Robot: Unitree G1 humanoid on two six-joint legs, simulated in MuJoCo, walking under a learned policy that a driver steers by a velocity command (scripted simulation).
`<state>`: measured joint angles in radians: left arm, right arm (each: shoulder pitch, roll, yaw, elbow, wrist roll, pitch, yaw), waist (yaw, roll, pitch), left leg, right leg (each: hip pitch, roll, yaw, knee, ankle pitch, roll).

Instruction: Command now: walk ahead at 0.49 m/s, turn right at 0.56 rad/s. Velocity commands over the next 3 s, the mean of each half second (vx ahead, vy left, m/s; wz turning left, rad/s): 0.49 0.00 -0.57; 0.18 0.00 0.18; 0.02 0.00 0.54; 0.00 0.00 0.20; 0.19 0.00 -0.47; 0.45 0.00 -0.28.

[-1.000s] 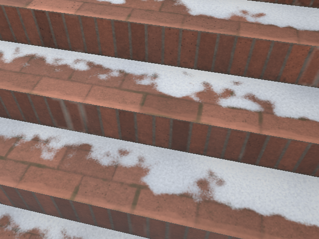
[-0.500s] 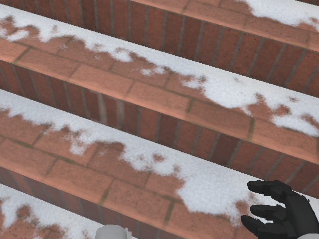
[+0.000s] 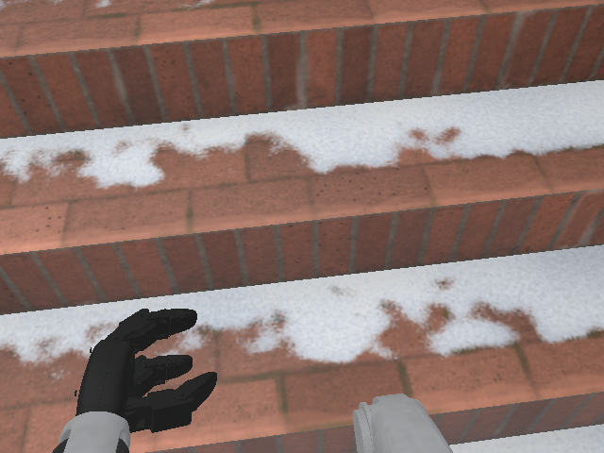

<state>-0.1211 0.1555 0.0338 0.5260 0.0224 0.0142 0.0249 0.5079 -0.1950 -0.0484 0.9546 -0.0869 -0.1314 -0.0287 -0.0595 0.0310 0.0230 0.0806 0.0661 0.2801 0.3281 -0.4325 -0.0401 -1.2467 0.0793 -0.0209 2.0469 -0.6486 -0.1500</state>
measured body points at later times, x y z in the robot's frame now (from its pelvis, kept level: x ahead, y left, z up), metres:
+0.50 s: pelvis +0.33 -0.02 +0.20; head +0.40 -0.04 +0.65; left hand +0.30 +0.23 +0.08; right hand +0.67 -0.16 +0.25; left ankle +0.52 +0.04 -0.32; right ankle +0.22 -0.06 -0.55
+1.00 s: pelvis +0.55 -0.08 +0.35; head +0.60 -0.08 +0.80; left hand +0.87 -0.01 +0.31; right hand +0.44 -0.31 +0.22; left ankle +0.52 +0.04 -0.39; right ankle +0.59 -0.21 -0.10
